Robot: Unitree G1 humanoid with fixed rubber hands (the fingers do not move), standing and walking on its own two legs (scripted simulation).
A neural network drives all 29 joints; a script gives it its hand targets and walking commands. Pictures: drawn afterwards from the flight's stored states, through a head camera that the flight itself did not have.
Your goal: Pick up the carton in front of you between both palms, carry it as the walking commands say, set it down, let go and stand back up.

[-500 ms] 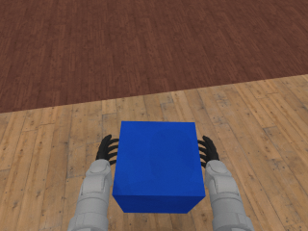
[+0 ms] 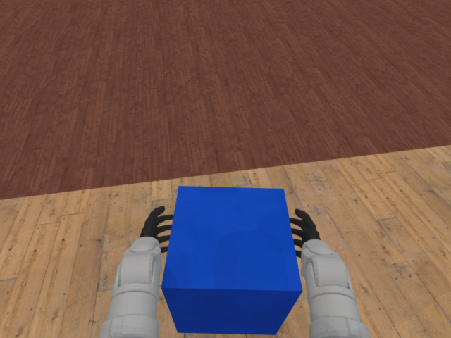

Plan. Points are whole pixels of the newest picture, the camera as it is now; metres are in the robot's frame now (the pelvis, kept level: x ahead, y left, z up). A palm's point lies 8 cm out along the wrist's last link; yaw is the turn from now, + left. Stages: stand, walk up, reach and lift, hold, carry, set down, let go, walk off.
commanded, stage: reach and lift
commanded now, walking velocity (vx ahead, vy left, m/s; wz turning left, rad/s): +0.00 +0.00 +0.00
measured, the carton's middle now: (228, 263) +0.30 +0.00 -0.05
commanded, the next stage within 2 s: hold in 0.76 s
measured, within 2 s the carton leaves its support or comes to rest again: neither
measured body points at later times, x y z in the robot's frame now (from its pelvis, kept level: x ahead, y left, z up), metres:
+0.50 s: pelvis +0.02 +0.00 +0.01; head -0.01 +0.00 +0.45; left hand +0.32 +0.15 +0.03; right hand +0.32 -0.15 +0.03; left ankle +0.02 +0.13 -0.74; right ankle +0.03 -0.13 -0.74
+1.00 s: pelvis +0.01 +0.00 +0.01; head -0.04 +0.00 +0.45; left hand +0.31 +0.15 +0.05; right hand +0.31 -0.15 +0.05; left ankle +0.02 +0.13 -0.74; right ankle +0.03 -0.13 -0.74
